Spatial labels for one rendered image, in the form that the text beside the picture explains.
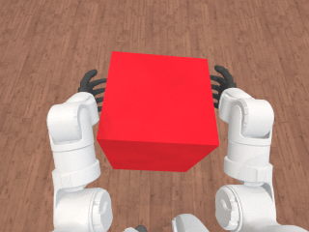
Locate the carton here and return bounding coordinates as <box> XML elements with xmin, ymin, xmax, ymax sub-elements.
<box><xmin>97</xmin><ymin>51</ymin><xmax>219</xmax><ymax>172</ymax></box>

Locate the left robot upper arm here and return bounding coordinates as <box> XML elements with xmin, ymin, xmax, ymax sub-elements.
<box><xmin>51</xmin><ymin>188</ymin><xmax>113</xmax><ymax>232</ymax></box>

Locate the left robot forearm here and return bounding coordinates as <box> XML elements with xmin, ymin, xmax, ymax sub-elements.
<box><xmin>46</xmin><ymin>92</ymin><xmax>101</xmax><ymax>227</ymax></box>

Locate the right robot upper arm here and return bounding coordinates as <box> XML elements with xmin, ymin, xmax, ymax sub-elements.
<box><xmin>215</xmin><ymin>185</ymin><xmax>309</xmax><ymax>232</ymax></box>

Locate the robot right thigh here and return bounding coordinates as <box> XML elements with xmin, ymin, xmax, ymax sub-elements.
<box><xmin>172</xmin><ymin>214</ymin><xmax>210</xmax><ymax>232</ymax></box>

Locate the robot left hand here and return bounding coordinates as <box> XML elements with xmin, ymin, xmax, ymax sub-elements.
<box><xmin>77</xmin><ymin>69</ymin><xmax>107</xmax><ymax>112</ymax></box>

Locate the right robot forearm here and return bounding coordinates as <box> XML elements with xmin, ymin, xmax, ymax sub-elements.
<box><xmin>218</xmin><ymin>88</ymin><xmax>276</xmax><ymax>215</ymax></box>

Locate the robot right hand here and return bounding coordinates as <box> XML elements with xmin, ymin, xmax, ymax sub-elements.
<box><xmin>210</xmin><ymin>65</ymin><xmax>237</xmax><ymax>109</ymax></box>

